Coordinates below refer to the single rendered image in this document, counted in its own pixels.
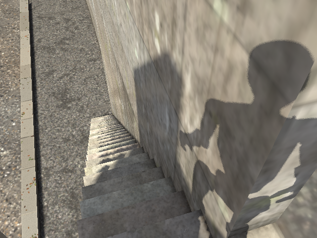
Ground stairs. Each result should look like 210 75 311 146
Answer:
76 114 213 238

